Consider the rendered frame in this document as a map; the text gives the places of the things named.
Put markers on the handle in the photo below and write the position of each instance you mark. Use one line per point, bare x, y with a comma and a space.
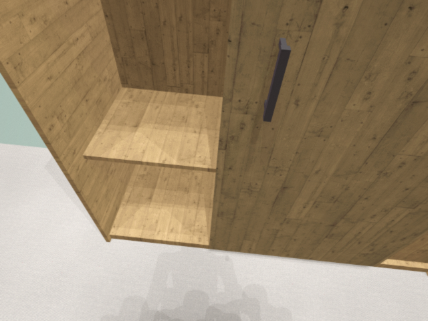
282, 61

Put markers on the wardrobe door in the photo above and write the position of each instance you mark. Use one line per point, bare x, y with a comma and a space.
416, 251
340, 174

